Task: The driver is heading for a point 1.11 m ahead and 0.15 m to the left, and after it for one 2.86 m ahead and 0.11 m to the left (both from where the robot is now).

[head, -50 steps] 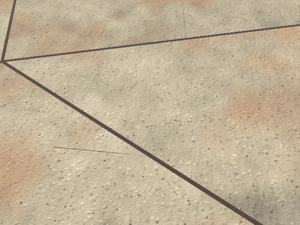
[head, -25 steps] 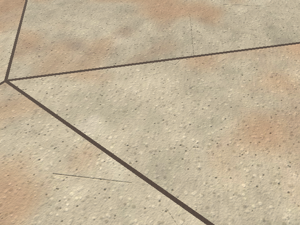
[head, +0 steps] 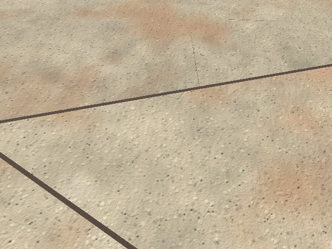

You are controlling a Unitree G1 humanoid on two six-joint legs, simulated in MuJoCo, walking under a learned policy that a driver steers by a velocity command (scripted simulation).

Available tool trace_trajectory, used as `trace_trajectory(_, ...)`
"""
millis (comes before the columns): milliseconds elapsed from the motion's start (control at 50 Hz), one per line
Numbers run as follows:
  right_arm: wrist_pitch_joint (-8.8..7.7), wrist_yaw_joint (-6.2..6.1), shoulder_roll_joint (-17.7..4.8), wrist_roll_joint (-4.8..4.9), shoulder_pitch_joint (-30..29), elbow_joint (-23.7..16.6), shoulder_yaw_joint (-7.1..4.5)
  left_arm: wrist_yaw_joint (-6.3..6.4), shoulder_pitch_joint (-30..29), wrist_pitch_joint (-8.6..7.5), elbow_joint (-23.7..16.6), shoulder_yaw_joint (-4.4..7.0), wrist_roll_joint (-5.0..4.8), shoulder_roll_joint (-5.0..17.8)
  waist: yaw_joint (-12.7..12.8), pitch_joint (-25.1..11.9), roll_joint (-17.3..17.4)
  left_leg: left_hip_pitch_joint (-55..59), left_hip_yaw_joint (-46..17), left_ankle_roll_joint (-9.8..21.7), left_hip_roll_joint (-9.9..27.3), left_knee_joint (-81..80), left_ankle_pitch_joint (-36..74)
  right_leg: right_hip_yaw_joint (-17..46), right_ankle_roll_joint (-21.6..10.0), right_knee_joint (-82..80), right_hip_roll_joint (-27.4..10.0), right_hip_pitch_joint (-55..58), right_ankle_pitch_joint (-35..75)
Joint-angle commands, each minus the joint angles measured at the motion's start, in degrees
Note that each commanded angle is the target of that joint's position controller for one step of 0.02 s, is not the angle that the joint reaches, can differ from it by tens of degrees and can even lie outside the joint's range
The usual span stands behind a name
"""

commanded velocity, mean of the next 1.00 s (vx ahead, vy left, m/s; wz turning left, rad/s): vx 0.50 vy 0.00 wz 0.00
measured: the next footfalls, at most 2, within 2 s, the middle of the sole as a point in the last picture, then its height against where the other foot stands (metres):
right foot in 0.30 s outside the picture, level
left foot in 0.86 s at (150, 220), level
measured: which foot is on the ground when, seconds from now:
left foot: down 0.00-0.30, up 0.32-0.84, down 0.86-1.00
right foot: up 0.00-0.28, down 0.30-0.88, up 0.90-1.00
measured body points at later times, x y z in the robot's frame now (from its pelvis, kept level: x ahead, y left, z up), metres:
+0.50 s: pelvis +0.28 -0.08 +0.00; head +0.29 -0.10 +0.45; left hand +0.33 +0.18 -0.13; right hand +0.37 -0.35 -0.13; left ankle +0.28 +0.08 -0.66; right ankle +0.30 -0.16 -0.74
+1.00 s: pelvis +0.55 -0.01 -0.01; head +0.58 +0.00 +0.44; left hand +0.58 +0.25 -0.15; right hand +0.66 -0.27 -0.13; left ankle +0.61 +0.07 -0.74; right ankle +0.46 -0.16 -0.65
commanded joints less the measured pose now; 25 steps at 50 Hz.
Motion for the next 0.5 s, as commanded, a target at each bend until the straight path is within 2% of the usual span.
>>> trace_trajectory(20, -0.80, -1.23, -7.98, 0.20, -1.99, -3.28, -1.35, 0.25, 1.02, 0.01, -2.53, 0.74, 0.57, 2.64, 2.30, 3.37, 3.83, -5.04, -12.04, 9.44, 16.41, -10.94, 4.45, 0.22, 1.43, -8.73, -2.01, -1.67, 9.26)
trace_trajectory(100, -0.09, -1.91, -9.30, 1.07, 2.55, -2.24, -1.58, -0.54, -7.81, -0.58, -4.79, 0.32, 0.01, 1.66, -1.00, 3.51, 4.34, -0.26, -9.13, 7.05, 15.50, -10.02, 5.15, -2.26, 1.89, -24.08, 0.83, 0.74, 16.47)
trace_trajectory(160, 0.59, -1.95, -9.64, 1.44, 5.50, -0.98, -1.75, -1.57, -12.58, -0.80, -6.46, 0.05, -0.55, 1.82, -2.74, 4.66, 4.95, 5.00, -9.39, 6.80, 17.32, -7.86, 4.13, -2.71, 1.71, -29.51, 1.92, 0.67, 14.45)
trace_trajectory(200, 1.19, -2.08, -9.82, 1.47, 6.29, -0.43, -1.96, -2.38, -14.21, -1.20, -7.63, 0.09, -0.69, 2.46, -2.64, 5.05, 5.31, 8.90, -10.17, 6.28, 19.22, -5.52, 4.66, -2.51, 0.47, -32.15, 2.42, 0.58, 10.56)
trace_trajectory(240, 1.78, -2.22, -10.64, 1.52, 5.39, -0.46, -2.33, -2.92, -12.12, -1.71, -7.75, 0.55, -0.69, 3.84, -0.70, 3.86, 6.32, 11.02, -10.73, 5.29, 20.41, -2.06, 9.28, -3.22, -1.20, -34.41, 3.61, 4.89, 6.05)
trace_trajectory(260, 2.07, -2.25, -11.00, 1.45, 4.00, -0.79, -2.39, -2.95, -8.14, -1.91, -6.86, 1.26, -0.62, 5.15, 1.91, 1.63, 6.86, 10.82, -9.71, 4.38, 19.57, 2.52, 17.79, -4.69, -2.29, -35.59, 5.31, 11.09, 4.76)
trace_trajectory(280, 2.37, -2.22, -9.89, 1.06, 3.16, -1.19, -1.96, -2.69, 0.84, -2.03, -4.04, 2.72, -0.56, 7.65, 6.07, -3.65, 6.09, 8.82, -7.13, 2.96, 16.34, 12.92, 26.11, -5.82, -3.92, -36.36, 7.03, 22.67, 4.84)
trace_trajectory(300, 2.25, -2.20, -7.63, 0.10, 2.86, -2.84, -0.86, -2.19, 12.75, -2.04, -1.50, 4.20, 0.02, 12.51, 10.25, -12.82, 0.89, -1.98, -3.69, 0.71, 12.65, 30.99, 17.80, 4.22, -7.92, -35.21, -1.96, 40.75, 6.03)
trace_trajectory(320, 0.81, -1.51, 0.26, 0.35, 9.80, -3.22, 1.40, -2.43, 17.89, -1.56, 0.10, 5.37, 0.53, 17.49, 7.30, -20.18, -15.35, -26.35, -2.23, -3.25, 2.04, 51.70, -14.66, 31.15, -17.11, -41.23, -14.81, 61.58, -3.51)
trace_trajectory(340, -0.68, -1.33, -5.24, 1.71, 7.92, -2.40, 0.26, -2.50, 17.36, -1.64, -0.20, 3.74, 0.40, 11.38, 8.51, -20.66, -11.39, -33.33, -10.85, -2.30, 3.72, 60.25, -23.63, 38.68, -16.68, -46.32, -15.15, 61.59, -7.73)
trace_trajectory(360, -1.52, -1.19, -9.46, 2.92, 2.23, -4.27, -0.86, -2.37, 11.73, -1.77, -1.34, 2.78, 0.24, 8.59, 7.53, -12.18, -7.89, -36.89, -10.56, -1.13, 6.88, 61.58, -19.17, 29.77, -13.69, -46.68, -13.31, 54.23, -4.31)
trace_trajectory(380, -1.61, -1.54, -9.53, 2.73, -1.17, -5.11, -0.97, -2.38, 6.40, -1.68, -2.61, 2.12, 0.34, 6.96, 5.70, -8.26, -2.78, -34.62, -8.88, -1.12, 10.04, 59.38, -13.72, 22.05, -12.23, -47.79, -11.06, 45.99, 1.97)
trace_trajectory(400, -1.25, -1.87, -8.80, 1.80, -2.92, -5.40, -1.27, -2.67, 3.34, -1.65, -3.01, 1.62, 0.56, 5.31, 4.14, -4.77, -0.27, -32.38, -8.21, -1.47, 11.76, 55.62, -10.38, 16.94, -11.47, -49.80, -8.71, 39.05, 6.44)
trace_trajectory(420, -0.46, -1.97, -7.91, 1.37, -2.09, -5.38, -1.51, -2.88, 2.32, -1.77, -2.80, 1.18, 0.97, 3.99, 2.26, -3.79, -1.34, -28.80, -8.46, -1.61, 13.31, 52.80, -8.14, 13.27, -10.62, -51.58, -6.85, 34.91, 8.49)
trace_trajectory(440, 0.34, -2.00, -6.52, 1.34, -1.03, -5.06, -1.44, -3.09, 2.57, -1.82, -2.21, 1.10, 0.99, 3.52, 1.41, -3.01, -1.77, -26.74, -8.09, -1.90, 13.51, 51.11, -7.06, 11.21, -10.60, -53.17, -5.69, 32.56, 9.60)
trace_trajectory(460, 0.97, -2.06, -5.40, 1.31, -0.29, -4.86, -1.37, -3.08, 3.63, -1.97, -1.49, 1.25, 0.88, 4.05, 0.88, -2.37, -1.68, -26.19, -7.56, -2.26, 13.58, 49.74, -6.43, 9.40, -11.03, -54.16, -5.26, 31.22, 11.84)
trace_trajectory(500, 1.65, -2.22, -5.20, 1.00, -2.55, -5.83, -1.53, -2.64, 5.39, -2.09, -0.33, 1.74, 0.84, 5.81, 0.62, -0.51, -0.84, -28.86, -7.16, -3.17, 13.93, 45.86, -3.27, 6.84, -11.59, -55.67, -5.14, 30.51, 15.36)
